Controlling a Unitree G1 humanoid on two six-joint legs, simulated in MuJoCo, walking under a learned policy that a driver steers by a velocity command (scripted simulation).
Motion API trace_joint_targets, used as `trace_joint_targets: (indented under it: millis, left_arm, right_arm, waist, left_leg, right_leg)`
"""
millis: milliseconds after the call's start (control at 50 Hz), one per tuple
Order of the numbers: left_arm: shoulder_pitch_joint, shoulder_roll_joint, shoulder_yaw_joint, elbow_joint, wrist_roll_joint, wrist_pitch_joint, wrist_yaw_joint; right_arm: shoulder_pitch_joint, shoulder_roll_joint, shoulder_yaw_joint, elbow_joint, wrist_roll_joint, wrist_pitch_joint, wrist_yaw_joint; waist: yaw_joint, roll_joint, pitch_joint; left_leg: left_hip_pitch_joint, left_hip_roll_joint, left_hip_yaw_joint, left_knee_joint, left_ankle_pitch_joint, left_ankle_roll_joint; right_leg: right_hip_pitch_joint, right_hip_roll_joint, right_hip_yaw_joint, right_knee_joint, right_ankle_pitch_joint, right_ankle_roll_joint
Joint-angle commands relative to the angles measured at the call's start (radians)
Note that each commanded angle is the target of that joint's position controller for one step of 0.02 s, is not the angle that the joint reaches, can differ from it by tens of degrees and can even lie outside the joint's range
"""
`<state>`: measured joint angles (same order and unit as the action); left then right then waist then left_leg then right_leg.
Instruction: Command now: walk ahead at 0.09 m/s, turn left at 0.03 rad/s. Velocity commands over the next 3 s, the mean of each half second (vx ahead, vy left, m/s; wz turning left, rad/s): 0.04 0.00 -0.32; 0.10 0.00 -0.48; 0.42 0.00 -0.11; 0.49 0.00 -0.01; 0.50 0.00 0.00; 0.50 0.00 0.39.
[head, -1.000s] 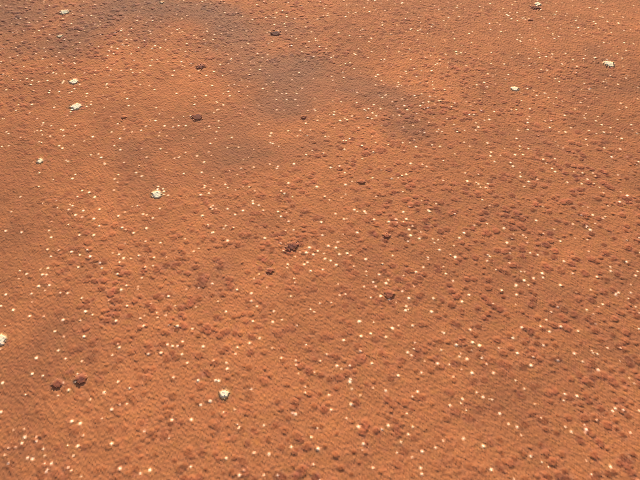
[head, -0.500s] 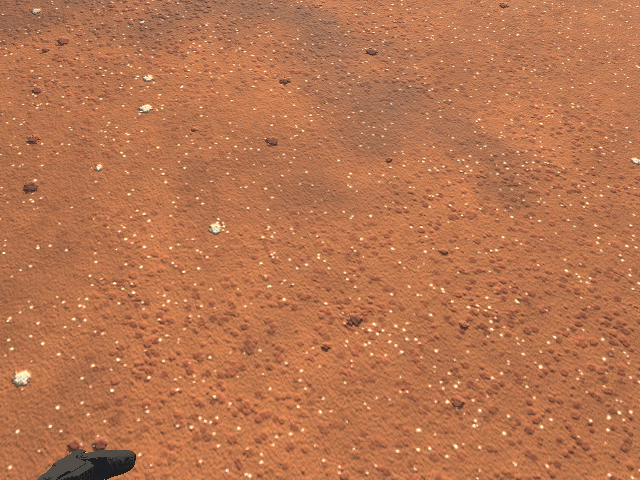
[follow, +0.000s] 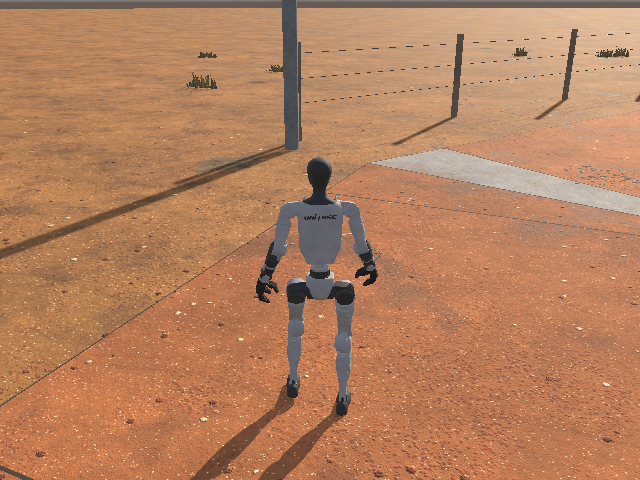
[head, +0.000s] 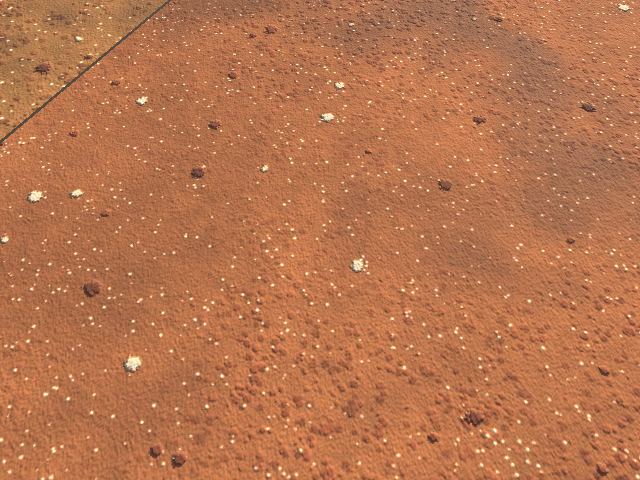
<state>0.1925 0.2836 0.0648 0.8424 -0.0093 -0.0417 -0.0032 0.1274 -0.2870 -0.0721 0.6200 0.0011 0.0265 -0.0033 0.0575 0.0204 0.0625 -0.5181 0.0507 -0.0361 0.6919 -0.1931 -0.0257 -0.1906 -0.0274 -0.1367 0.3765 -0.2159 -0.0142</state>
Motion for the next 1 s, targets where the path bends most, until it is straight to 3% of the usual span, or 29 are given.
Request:
trace_joint_targets:
  millis: [20,40,60,80,100,120,140,180,240,320,360,380,400,420,440,460,500,520,580,680,760,820,860,920,940,960,980,1000]
  left_arm:
    - [-0.073,0.140,0.017,-0.044,-0.025,-0.012,-0.016]
    - [-0.034,0.113,0.005,-0.026,-0.022,-0.016,-0.021]
    - [-0.008,0.072,-0.013,-0.035,0.013,-0.025,-0.025]
    - [0.105,0.024,-0.031,-0.019,0.032,-0.026,-0.031]
    - [0.057,0.051,-0.029,-0.028,0.012,-0.012,-0.024]
    - [0.005,0.098,-0.017,-0.046,0.000,0.000,-0.017]
    - [-0.014,0.116,-0.009,-0.048,-0.003,0.014,-0.006]
    - [0.016,0.139,0.005,-0.045,0.004,0.048,0.004]
    - [0.031,0.120,0.021,-0.056,-0.009,0.079,0.007]
    - [0.026,0.089,0.023,-0.077,-0.004,0.097,0.000]
    - [0.073,0.088,0.030,-0.070,-0.001,0.095,-0.014]
    - [0.097,0.094,0.036,-0.063,0.007,0.093,-0.018]
    - [0.089,0.159,0.053,-0.079,0.017,0.086,-0.010]
    - [0.077,0.288,0.074,-0.123,0.021,0.076,0.006]
    - [0.107,0.291,0.068,-0.136,0.067,0.053,-0.008]
    - [0.070,0.270,0.063,-0.143,0.064,0.034,-0.011]
    - [-0.020,0.206,0.047,-0.158,0.011,0.031,0.008]
    - [-0.035,0.189,0.039,-0.164,0.002,0.035,0.018]
    - [0.006,0.172,0.033,-0.175,0.006,0.040,0.035]
    - [0.029,0.192,0.044,-0.191,-0.001,0.054,0.046]
    - [0.008,0.205,0.052,-0.211,0.002,0.065,0.041]
    - [0.001,0.194,0.049,-0.220,-0.003,0.066,0.033]
    - [0.001,0.182,0.042,-0.219,-0.001,0.063,0.028]
    - [-0.002,0.150,0.023,-0.209,-0.001,0.058,0.025]
    - [0.004,0.116,0.010,-0.207,0.004,0.051,0.026]
    - [0.002,0.055,-0.010,-0.213,0.009,0.042,0.022]
    - [-0.013,0.059,-0.007,-0.257,-0.008,0.025,0.023]
    - [-0.059,0.145,0.015,-0.267,-0.017,0.010,0.026]
  right_arm:
    - [0.073,-0.048,-0.016,-0.033,-0.011,-0.022,0.004]
    - [0.081,-0.085,-0.024,-0.030,-0.017,-0.027,-0.003]
    - [0.107,-0.161,-0.038,-0.041,-0.032,-0.028,-0.018]
    - [0.071,-0.169,-0.032,-0.055,-0.045,-0.015,-0.031]
    - [0.041,-0.112,-0.022,-0.048,-0.035,-0.008,-0.026]
    - [0.016,-0.113,-0.024,-0.044,-0.027,-0.008,-0.022]
    - [0.001,-0.133,-0.032,-0.040,-0.025,-0.007,-0.024]
    - [-0.020,-0.156,-0.040,-0.037,-0.021,-0.011,-0.033]
    - [-0.032,-0.141,-0.042,-0.018,-0.013,-0.020,-0.043]
    - [-0.113,-0.130,-0.046,0.002,-0.005,-0.020,-0.043]
    - [-0.136,-0.129,-0.046,0.015,0.011,-0.010,-0.044]
    - [-0.124,-0.111,-0.044,0.030,0.022,-0.005,-0.046]
    - [-0.048,-0.076,-0.040,0.054,0.011,0.002,-0.044]
    - [-0.078,-0.041,-0.024,0.011,-0.026,0.004,-0.044]
    - [-0.165,-0.074,-0.033,-0.013,-0.014,-0.003,-0.052]
    - [-0.166,-0.104,-0.043,-0.002,0.004,-0.004,-0.057]
    - [-0.123,-0.124,-0.057,0.042,-0.007,-0.001,-0.069]
    - [-0.105,-0.124,-0.060,0.050,-0.011,-0.001,-0.070]
    - [-0.078,-0.097,-0.055,0.064,-0.001,-0.012,-0.063]
    - [-0.097,-0.084,-0.046,0.062,0.002,-0.025,-0.057]
    - [-0.096,-0.090,-0.043,0.065,0.005,-0.039,-0.044]
    - [-0.085,-0.103,-0.042,0.068,0.014,-0.058,-0.026]
    - [-0.080,-0.105,-0.038,0.068,0.018,-0.077,-0.011]
    - [0.000,-0.081,-0.032,0.101,0.017,-0.111,0.009]
    - [0.045,-0.092,-0.034,0.117,0.009,-0.120,0.008]
    - [0.136,-0.134,-0.039,0.133,-0.008,-0.126,0.004]
    - [0.211,-0.239,-0.060,0.160,-0.029,-0.124,0.008]
    - [0.200,-0.216,-0.061,0.161,-0.018,-0.131,0.013]
  waist:
    - [-0.082,-0.121,-0.149]
    - [-0.083,-0.097,-0.156]
    - [-0.070,-0.013,-0.231]
    - [-0.011,0.135,-0.302]
    - [-0.040,0.170,-0.303]
    - [-0.047,0.162,-0.244]
    - [-0.050,0.163,-0.214]
    - [-0.046,0.192,-0.177]
    - [-0.047,0.149,-0.144]
    - [-0.025,0.129,-0.144]
    - [0.006,0.116,-0.159]
    - [0.011,0.077,-0.146]
    - [-0.023,-0.114,-0.104]
    - [-0.043,-0.397,-0.061]
    - [0.027,-0.301,-0.140]
    - [0.002,-0.199,-0.115]
    - [-0.042,-0.120,-0.097]
    - [-0.055,-0.130,-0.107]
    - [-0.049,-0.117,-0.155]
    - [-0.030,-0.140,-0.138]
    - [-0.023,-0.164,-0.114]
    - [-0.014,-0.178,-0.123]
    - [-0.009,-0.197,-0.110]
    - [-0.060,-0.164,-0.098]
    - [-0.079,-0.130,-0.107]
    - [-0.102,0.002,-0.138]
    - [-0.093,0.194,-0.089]
    - [-0.109,0.169,0.013]
  left_leg:
    - [0.276,-0.052,0.049,-0.253,0.142,0.034]
    - [0.390,-0.025,0.014,-0.341,0.275,0.057]
    - [0.552,0.129,-0.118,-0.276,0.659,0.096]
    - [0.669,0.296,-0.229,-0.206,0.796,0.219]
    - [0.578,0.278,-0.232,-0.236,0.592,0.264]
    - [0.519,0.232,-0.198,-0.264,0.451,0.239]
    - [0.482,0.221,-0.183,-0.284,0.375,0.219]
    - [0.387,0.263,-0.178,-0.318,0.356,0.236]
    - [0.329,0.308,-0.142,-0.346,0.366,0.267]
    - [0.281,0.272,-0.028,-0.323,0.301,0.221]
    - [0.269,0.250,0.029,-0.251,0.246,0.178]
    - [0.241,0.216,0.071,-0.172,0.142,0.129]
    - [0.126,0.127,0.165,0.022,-0.064,0.038]
    - [-0.144,-0.028,0.171,0.312,-0.474,-0.060]
    - [-0.165,-0.065,0.001,0.475,-0.526,-0.043]
    - [-0.186,-0.044,-0.036,0.525,-0.442,-0.022]
    - [-0.203,-0.011,-0.051,0.494,-0.274,-0.015]
    - [-0.169,-0.014,-0.052,0.492,-0.223,-0.022]
    - [-0.147,-0.042,-0.053,0.464,-0.139,-0.039]
    - [-0.136,-0.053,-0.071,0.248,-0.113,-0.071]
    - [-0.044,-0.068,-0.076,0.115,-0.131,-0.076]
    - [0.024,-0.072,-0.061,0.017,-0.139,-0.057]
    - [0.090,-0.072,-0.037,-0.054,-0.157,-0.034]
    - [0.305,-0.074,0.008,-0.277,-0.034,0.020]
    - [0.412,-0.030,-0.027,-0.313,-0.030,0.045]
    - [0.535,0.128,-0.207,-0.368,-0.128,0.104]
    - [0.570,0.280,-0.533,-0.478,-0.341,0.238]
    - [0.518,0.348,-0.648,-0.515,-0.491,0.312]
  right_leg:
    - [0.019,-0.193,0.153,0.008,0.424,-0.151]
    - [-0.022,-0.158,0.155,0.049,0.352,-0.099]
    - [-0.096,-0.100,0.126,0.133,0.149,-0.029]
    - [-0.213,-0.051,0.107,0.203,-0.244,0.033]
    - [-0.200,-0.046,0.123,0.229,-0.283,0.054]
    - [-0.214,-0.034,0.110,0.253,-0.233,0.057]
    - [-0.232,-0.021,0.098,0.283,-0.196,0.056]
    - [-0.219,-0.024,0.106,0.414,-0.248,0.061]
    - [-0.267,-0.045,0.125,0.619,-0.356,0.058]
    - [-0.171,-0.049,0.098,0.480,-0.220,0.039]
    - [-0.075,-0.013,0.046,0.307,-0.078,0.013]
    - [-0.029,0.015,0.045,0.197,0.001,-0.014]
    - [0.022,-0.065,0.220,0.053,0.214,-0.068]
    - [0.087,-0.316,0.611,-0.025,0.560,-0.227]
    - [0.042,-0.372,0.706,-0.079,0.467,-0.344]
    - [0.043,-0.322,0.630,-0.075,0.353,-0.310]
    - [0.055,-0.241,0.518,-0.047,0.252,-0.209]
    - [0.039,-0.216,0.487,-0.046,0.274,-0.192]
    - [0.105,-0.185,0.459,-0.038,0.336,-0.192]
    - [0.148,-0.165,0.503,-0.038,0.242,-0.198]
    - [0.073,-0.145,0.555,-0.035,0.165,-0.209]
    - [0.033,-0.127,0.612,-0.073,-0.160,-0.220]
    - [-0.002,-0.122,0.636,-0.078,-0.264,-0.220]
    - [-0.089,-0.076,0.627,-0.036,-0.344,-0.182]
    - [-0.151,-0.042,0.595,0.024,-0.356,-0.147]
    - [-0.263,0.040,0.482,0.257,-0.384,-0.090]
    - [-0.484,0.167,0.304,0.462,-0.408,-0.045]
    - [-0.616,0.094,0.315,0.604,-0.385,-0.028]
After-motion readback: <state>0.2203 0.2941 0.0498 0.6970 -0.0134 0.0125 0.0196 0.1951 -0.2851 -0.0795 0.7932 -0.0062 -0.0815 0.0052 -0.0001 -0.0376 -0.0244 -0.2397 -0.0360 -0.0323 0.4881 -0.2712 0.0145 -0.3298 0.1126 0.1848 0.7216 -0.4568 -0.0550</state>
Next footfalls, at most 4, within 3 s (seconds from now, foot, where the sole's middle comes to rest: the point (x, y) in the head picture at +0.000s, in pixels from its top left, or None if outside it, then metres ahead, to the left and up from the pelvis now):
0.04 left None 0.13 0.14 -0.78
0.40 right None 0.06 -0.11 -0.78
0.96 left None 0.16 0.08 -0.78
1.36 right None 0.26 -0.29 -0.78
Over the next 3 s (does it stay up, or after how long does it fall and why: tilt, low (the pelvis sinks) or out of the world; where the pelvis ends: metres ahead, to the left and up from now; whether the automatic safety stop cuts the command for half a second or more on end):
stays up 1.01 -0.55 -0.03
